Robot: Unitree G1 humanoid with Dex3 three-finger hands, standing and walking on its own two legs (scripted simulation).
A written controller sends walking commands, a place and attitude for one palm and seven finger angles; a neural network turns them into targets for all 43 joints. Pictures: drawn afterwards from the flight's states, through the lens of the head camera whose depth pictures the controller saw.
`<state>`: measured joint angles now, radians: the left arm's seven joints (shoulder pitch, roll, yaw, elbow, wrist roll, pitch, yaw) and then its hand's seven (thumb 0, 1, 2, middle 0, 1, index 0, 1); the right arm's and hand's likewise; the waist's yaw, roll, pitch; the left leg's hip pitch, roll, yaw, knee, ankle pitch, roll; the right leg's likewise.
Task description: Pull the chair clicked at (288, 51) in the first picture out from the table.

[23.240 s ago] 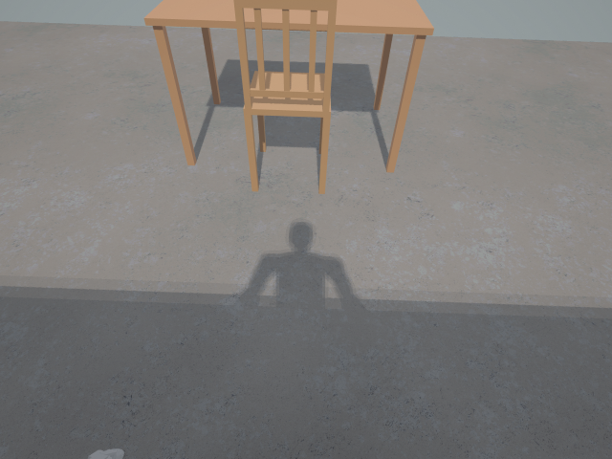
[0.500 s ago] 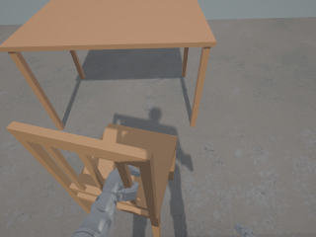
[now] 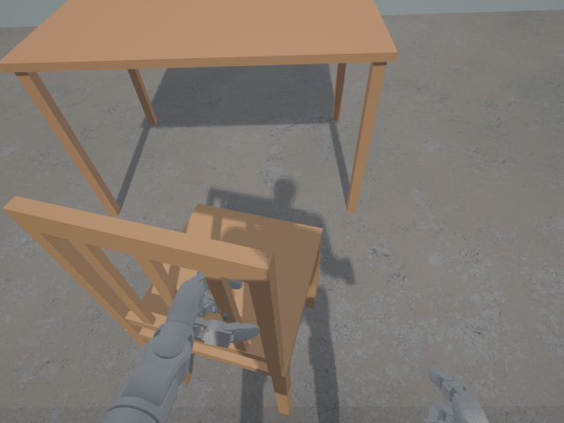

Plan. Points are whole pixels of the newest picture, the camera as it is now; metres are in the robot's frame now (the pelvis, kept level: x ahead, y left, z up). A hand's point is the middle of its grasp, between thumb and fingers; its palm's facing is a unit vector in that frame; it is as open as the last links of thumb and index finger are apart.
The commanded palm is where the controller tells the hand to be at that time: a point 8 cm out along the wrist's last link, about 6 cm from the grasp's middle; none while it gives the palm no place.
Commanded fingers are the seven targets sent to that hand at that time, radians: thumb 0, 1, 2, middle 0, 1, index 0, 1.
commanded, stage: open the thumb and straighten the fingers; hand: left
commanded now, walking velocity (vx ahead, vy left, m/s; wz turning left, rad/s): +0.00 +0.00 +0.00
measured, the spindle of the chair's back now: (173, 299) +0.33 +0.19 -0.05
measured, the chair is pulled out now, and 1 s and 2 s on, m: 0.57 0.57 0.57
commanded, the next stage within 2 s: draw the fingers out of the gap in 0.40 s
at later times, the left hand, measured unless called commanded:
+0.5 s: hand (233, 328) +0.27 +0.08 -0.04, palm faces -0.19 -0.97 -0.15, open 17.3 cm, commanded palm +0.25 +0.14 -0.02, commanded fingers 0.00 -0.55 0.20 0.00 0.00 0.00 0.00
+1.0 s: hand (221, 383) +0.19 +0.09 -0.03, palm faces -0.17 -0.98 -0.14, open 17.5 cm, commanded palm +0.18 +0.14 -0.02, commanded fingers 0.00 -0.55 0.20 0.00 0.00 0.00 0.00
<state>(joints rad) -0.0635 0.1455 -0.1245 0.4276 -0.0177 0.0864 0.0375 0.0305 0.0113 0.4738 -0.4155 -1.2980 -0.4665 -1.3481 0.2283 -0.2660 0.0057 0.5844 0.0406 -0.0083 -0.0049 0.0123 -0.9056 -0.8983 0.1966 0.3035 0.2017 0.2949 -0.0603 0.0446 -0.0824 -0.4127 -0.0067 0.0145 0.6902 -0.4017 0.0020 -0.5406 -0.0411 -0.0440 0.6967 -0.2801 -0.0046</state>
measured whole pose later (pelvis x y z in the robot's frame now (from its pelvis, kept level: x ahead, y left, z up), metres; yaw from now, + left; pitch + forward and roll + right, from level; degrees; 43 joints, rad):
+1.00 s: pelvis +0.01 +0.00 -0.02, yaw +2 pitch +9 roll +0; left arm 0.41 0.15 -0.23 -0.12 0.02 0.22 0.01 -0.02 -0.54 0.20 0.00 0.00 -0.01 0.00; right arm 0.27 -0.24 0.05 0.44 0.03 -0.14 -0.06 0.02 -0.90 -0.90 0.20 0.30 0.20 0.30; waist -0.04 0.06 -0.14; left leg -0.54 -0.02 -0.02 0.89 -0.51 0.01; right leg -0.65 -0.06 -0.08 0.87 -0.38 0.00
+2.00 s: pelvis -0.01 +0.00 -0.03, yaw +2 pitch +6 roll -1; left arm 0.70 0.27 0.06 -0.52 -0.08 -0.06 0.08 -0.02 -0.42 0.26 -0.02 -0.03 -0.03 -0.03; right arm 0.31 -0.21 0.02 0.48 0.05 -0.17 -0.11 0.02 -0.90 -0.90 0.20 0.30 0.20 0.30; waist 0.02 0.08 -0.13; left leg -0.51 0.00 -0.03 0.94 -0.52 0.00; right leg -0.60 -0.04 -0.09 0.89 -0.38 -0.01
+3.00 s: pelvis +0.02 +0.01 +0.02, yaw +1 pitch -4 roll -1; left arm 0.49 0.36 0.34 -0.44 -0.05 -0.07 0.15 0.01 0.88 0.89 -0.21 -0.30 -0.22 -0.30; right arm 0.21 -0.23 0.01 0.68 0.01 -0.17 -0.08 0.02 -0.90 -0.90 0.20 0.30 0.20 0.30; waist 0.06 0.08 0.01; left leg -0.03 0.00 0.00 0.44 -0.33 0.00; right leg -0.15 -0.02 -0.06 0.45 -0.22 0.00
